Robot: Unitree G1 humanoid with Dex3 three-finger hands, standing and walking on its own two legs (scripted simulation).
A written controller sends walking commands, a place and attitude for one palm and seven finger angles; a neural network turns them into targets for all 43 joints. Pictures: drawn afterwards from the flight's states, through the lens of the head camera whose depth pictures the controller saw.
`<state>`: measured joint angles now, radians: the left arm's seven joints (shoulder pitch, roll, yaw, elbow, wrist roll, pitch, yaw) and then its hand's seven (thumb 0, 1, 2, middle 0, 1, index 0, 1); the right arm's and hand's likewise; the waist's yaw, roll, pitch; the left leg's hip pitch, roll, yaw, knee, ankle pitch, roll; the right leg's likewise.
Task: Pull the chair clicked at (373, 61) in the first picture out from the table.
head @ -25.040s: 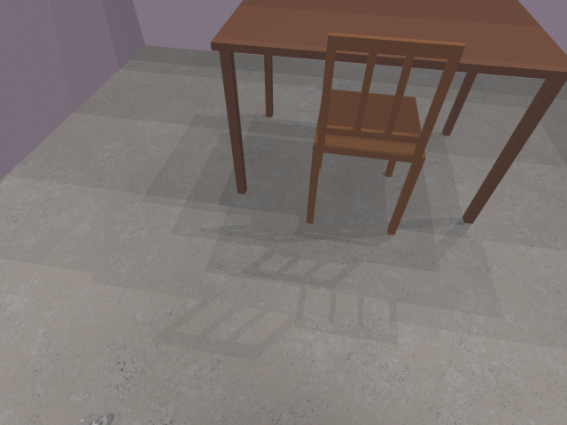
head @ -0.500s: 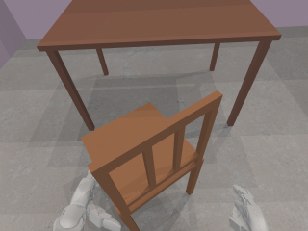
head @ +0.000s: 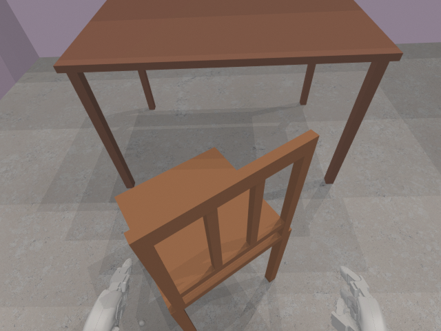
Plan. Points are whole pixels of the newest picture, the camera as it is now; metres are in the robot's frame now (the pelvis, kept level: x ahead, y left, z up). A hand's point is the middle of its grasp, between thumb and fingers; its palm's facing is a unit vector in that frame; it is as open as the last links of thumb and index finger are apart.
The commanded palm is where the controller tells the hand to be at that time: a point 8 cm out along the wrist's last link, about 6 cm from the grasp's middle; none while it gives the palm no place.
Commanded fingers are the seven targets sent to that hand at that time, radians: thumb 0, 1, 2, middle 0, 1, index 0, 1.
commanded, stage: draw the fingers out of the gap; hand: left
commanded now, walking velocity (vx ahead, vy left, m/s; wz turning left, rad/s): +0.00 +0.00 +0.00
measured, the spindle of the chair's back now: (213, 240) +0.32 +0.03 -0.06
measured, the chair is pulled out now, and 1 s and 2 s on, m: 0.52 0.52 0.52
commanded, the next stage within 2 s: draw the hand back to the body in 0.32 s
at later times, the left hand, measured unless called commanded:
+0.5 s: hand out of the picture +0.09 +0.13 -0.01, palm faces -0.02 -0.99 -0.11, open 17.5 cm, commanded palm +0.06 +0.19 +0.02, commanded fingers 0.00 -0.55 0.20 0.00 0.00 0.00 0.00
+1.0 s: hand (89, 328) +0.13 +0.18 +0.08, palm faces +0.07 -0.98 -0.19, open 17.2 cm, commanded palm +0.08 +0.24 +0.11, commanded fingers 0.00 -0.22 0.36 -0.05 -0.07 -0.05 -0.07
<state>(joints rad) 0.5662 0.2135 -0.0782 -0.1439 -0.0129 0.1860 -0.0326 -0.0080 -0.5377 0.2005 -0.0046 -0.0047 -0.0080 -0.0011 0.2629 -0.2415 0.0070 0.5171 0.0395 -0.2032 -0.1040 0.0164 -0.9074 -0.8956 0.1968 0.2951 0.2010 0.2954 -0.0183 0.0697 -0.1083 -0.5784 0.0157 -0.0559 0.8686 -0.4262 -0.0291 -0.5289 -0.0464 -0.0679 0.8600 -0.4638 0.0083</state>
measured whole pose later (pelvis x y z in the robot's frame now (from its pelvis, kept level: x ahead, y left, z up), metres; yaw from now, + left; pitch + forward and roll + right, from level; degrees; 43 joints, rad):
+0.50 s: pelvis -0.01 +0.00 -0.02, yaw +0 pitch +9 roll -1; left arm 0.86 0.18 -0.12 -0.35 -0.04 0.12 -0.05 -0.01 -0.54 0.20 0.00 0.00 -0.01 0.00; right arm 0.26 -0.20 -0.01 0.47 0.05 -0.20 -0.11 0.02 -0.91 -0.90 0.20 0.30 0.20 0.30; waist 0.01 0.07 -0.16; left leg -0.67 0.02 -0.06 0.98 -0.47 -0.03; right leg -0.61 -0.04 -0.07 0.96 -0.50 0.01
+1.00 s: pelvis -0.03 +0.00 -0.01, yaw -1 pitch +4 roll -2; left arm 0.71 0.27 0.12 -0.40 -0.19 -0.15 -0.11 -0.01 -0.48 0.23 -0.01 -0.02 -0.02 -0.01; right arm 0.26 -0.20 0.01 0.56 0.07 -0.27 -0.12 0.02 -0.91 -0.90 0.20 0.30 0.20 0.30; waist 0.04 0.08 -0.11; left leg -0.59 0.05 -0.07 0.98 -0.46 -0.04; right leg -0.52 -0.01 -0.08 0.93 -0.47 0.00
